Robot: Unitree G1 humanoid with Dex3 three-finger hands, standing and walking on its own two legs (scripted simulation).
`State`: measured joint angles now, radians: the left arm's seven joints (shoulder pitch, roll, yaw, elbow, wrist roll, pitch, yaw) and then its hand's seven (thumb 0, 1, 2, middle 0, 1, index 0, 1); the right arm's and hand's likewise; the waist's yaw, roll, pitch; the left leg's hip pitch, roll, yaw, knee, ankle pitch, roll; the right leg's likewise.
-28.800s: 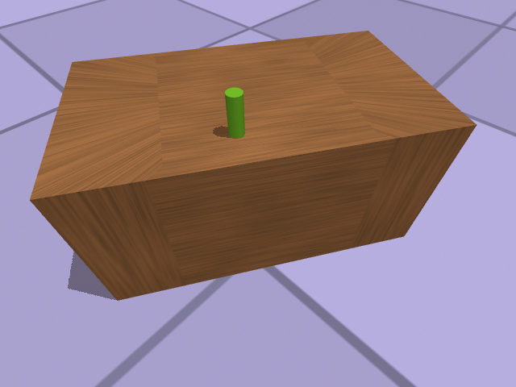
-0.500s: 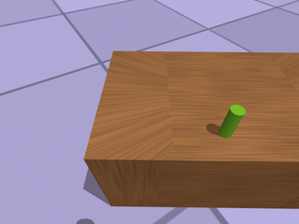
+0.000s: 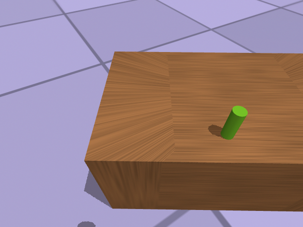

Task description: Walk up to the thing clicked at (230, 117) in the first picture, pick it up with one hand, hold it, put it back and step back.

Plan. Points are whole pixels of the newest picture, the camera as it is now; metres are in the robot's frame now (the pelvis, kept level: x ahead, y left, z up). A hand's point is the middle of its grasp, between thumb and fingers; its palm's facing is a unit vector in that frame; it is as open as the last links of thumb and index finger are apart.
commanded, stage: stand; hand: right
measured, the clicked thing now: (233, 123) +0.48 -0.29 -0.06
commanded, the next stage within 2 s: step back in 0.88 s
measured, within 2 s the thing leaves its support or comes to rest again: neither
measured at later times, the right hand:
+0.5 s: hand out of the picture +0.08 -0.25 -0.16, palm faces -0.03 +0.94 -0.35, open 7.4 cm
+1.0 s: hand out of the picture +0.08 -0.26 -0.16, palm faces -0.02 +0.94 -0.35, open 7.4 cm
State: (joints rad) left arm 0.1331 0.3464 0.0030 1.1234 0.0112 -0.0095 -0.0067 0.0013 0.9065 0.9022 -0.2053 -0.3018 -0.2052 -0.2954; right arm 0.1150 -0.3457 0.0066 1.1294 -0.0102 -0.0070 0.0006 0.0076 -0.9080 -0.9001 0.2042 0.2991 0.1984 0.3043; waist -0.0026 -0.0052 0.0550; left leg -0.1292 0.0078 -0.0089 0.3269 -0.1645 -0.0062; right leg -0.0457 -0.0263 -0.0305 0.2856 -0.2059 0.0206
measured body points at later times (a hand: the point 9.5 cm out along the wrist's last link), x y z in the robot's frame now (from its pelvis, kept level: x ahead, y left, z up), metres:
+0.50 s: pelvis +0.01 +0.00 +0.00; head +0.02 +0.01 +0.45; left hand +0.08 +0.30 -0.14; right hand +0.08 -0.30 -0.13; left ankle +0.01 +0.12 -0.75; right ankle -0.03 -0.13 -0.75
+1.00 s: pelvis -0.01 +0.00 -0.01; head +0.03 +0.00 +0.44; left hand +0.07 +0.31 -0.14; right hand +0.08 -0.30 -0.14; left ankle +0.01 +0.12 -0.75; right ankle -0.03 -0.13 -0.75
